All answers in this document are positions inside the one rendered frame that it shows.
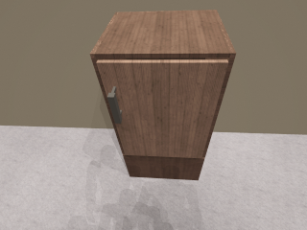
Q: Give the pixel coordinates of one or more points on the cupboard door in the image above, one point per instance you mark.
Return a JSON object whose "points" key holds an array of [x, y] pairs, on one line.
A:
{"points": [[168, 105]]}

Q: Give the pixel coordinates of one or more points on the handle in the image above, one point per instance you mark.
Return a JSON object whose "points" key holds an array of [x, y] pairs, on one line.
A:
{"points": [[114, 106]]}

